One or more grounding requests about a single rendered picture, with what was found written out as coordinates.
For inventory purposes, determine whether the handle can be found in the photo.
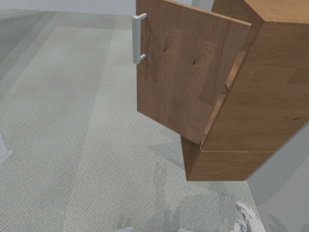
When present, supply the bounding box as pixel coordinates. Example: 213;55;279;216
131;13;147;65

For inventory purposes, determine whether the cupboard door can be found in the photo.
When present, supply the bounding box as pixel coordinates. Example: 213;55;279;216
135;0;252;144

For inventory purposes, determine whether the robot right hand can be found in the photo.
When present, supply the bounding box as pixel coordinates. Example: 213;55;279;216
231;202;266;232

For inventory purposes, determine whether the robot left hand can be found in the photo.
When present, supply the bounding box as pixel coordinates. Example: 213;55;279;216
0;131;12;165

